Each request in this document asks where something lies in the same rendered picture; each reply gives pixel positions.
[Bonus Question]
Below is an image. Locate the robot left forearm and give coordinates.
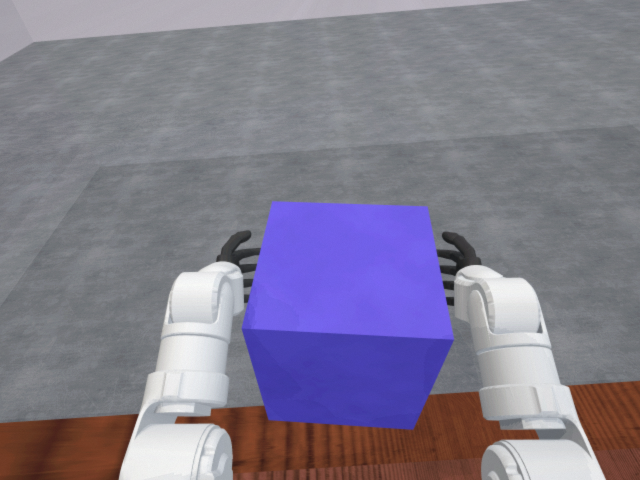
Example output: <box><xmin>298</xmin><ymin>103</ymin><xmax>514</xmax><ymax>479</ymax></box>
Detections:
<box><xmin>119</xmin><ymin>261</ymin><xmax>244</xmax><ymax>480</ymax></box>

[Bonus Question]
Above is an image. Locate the left robot hand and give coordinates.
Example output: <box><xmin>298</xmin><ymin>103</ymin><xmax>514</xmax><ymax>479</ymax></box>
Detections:
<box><xmin>216</xmin><ymin>230</ymin><xmax>261</xmax><ymax>303</ymax></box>

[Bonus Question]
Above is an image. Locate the left robot upper arm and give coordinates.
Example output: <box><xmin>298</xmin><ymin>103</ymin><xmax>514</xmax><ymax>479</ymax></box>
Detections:
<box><xmin>121</xmin><ymin>424</ymin><xmax>233</xmax><ymax>480</ymax></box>

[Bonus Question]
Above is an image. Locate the carton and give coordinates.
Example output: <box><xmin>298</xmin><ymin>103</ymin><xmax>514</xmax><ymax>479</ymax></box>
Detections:
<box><xmin>242</xmin><ymin>201</ymin><xmax>454</xmax><ymax>430</ymax></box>

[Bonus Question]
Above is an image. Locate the right robot upper arm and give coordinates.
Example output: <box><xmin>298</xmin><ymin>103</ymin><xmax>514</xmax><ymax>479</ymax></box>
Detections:
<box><xmin>481</xmin><ymin>440</ymin><xmax>604</xmax><ymax>480</ymax></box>

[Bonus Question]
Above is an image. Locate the right robot hand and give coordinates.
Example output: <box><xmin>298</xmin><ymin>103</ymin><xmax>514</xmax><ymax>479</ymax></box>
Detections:
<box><xmin>436</xmin><ymin>232</ymin><xmax>482</xmax><ymax>306</ymax></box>

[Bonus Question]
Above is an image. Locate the robot right forearm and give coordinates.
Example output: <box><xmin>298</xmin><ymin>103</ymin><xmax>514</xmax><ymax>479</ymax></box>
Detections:
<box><xmin>454</xmin><ymin>265</ymin><xmax>606</xmax><ymax>480</ymax></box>

